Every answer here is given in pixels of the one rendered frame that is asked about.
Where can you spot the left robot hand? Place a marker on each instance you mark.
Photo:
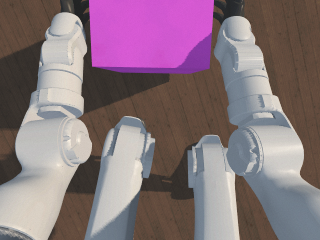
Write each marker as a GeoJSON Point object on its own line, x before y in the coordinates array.
{"type": "Point", "coordinates": [77, 8]}

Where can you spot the left robot forearm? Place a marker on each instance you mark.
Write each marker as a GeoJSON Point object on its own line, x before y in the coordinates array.
{"type": "Point", "coordinates": [60, 72]}

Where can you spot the right robot upper arm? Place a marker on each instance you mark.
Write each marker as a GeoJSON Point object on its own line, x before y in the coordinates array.
{"type": "Point", "coordinates": [270, 157]}

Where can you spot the carton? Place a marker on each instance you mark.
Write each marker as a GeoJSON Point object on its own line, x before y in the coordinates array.
{"type": "Point", "coordinates": [151, 36]}

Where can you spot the right robot forearm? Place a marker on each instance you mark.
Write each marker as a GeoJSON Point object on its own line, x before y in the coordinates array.
{"type": "Point", "coordinates": [250, 98]}

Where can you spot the robot left thigh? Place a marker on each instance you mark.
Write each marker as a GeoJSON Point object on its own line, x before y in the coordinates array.
{"type": "Point", "coordinates": [115, 203]}

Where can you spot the left robot upper arm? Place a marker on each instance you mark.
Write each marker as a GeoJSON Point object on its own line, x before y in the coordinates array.
{"type": "Point", "coordinates": [49, 151]}

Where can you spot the robot left shin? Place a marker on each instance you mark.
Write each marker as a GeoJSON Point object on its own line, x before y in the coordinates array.
{"type": "Point", "coordinates": [111, 138]}

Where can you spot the right robot hand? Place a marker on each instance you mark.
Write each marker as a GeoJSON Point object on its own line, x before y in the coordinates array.
{"type": "Point", "coordinates": [230, 8]}

